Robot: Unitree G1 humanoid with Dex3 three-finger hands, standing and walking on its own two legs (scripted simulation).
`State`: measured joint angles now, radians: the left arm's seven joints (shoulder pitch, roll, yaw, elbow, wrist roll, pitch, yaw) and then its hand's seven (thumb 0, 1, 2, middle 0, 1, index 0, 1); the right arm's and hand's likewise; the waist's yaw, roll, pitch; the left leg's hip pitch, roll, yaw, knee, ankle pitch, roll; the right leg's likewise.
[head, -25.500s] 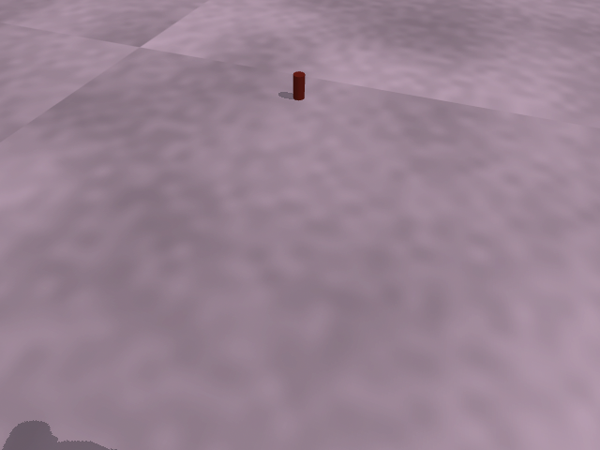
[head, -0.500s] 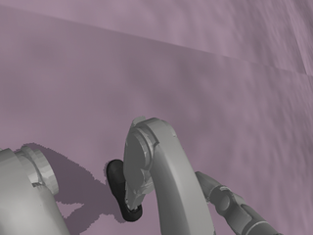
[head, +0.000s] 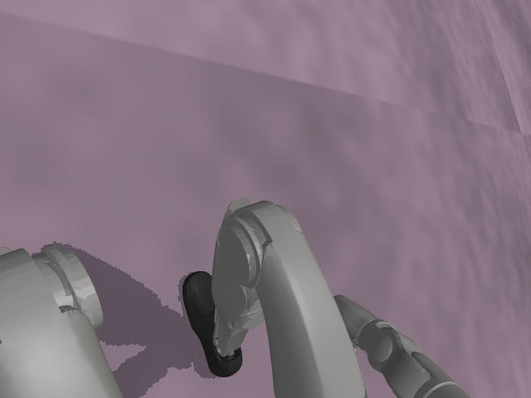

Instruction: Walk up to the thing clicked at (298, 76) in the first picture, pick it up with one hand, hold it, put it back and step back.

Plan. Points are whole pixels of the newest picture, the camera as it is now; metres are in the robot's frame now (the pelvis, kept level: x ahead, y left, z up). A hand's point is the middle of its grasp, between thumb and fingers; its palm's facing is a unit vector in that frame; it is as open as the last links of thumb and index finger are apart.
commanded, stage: withdraw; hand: left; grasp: from the side
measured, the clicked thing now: out of the picture +0.44 +0.33 -0.21
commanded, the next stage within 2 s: rise in 0.08 s
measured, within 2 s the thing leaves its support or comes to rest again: neither
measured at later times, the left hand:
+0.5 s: hand out of the picture +0.34 +0.43 -0.04, palm faces +0.47 -0.81 -0.34, open 17.3 cm
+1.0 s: hand out of the picture +0.24 +0.32 +0.16, palm faces +0.39 -0.81 -0.43, open 17.5 cm
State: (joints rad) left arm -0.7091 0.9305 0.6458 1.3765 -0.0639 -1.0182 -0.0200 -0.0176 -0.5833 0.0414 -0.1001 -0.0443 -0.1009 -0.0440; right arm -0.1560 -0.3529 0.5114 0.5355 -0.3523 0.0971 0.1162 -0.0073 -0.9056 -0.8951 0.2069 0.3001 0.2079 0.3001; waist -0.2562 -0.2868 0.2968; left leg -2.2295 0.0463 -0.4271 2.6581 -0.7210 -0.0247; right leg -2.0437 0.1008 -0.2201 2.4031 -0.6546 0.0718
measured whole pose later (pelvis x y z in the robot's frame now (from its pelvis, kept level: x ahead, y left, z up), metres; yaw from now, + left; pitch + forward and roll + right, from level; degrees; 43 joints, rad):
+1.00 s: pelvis +0.05 -0.03 +0.26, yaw +15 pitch +29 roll -3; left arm 0.02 0.40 0.25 0.34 0.00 0.05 0.09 -0.01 -0.56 0.04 -0.06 -0.05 -0.05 -0.05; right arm 0.08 -0.24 -0.01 0.50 0.05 0.10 -0.06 0.00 -0.90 -0.90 0.20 0.30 0.20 0.30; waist -0.03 0.01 -0.16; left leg -1.61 0.08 -0.08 1.72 -0.63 -0.04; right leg -1.54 -0.02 -0.05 1.69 -0.66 0.01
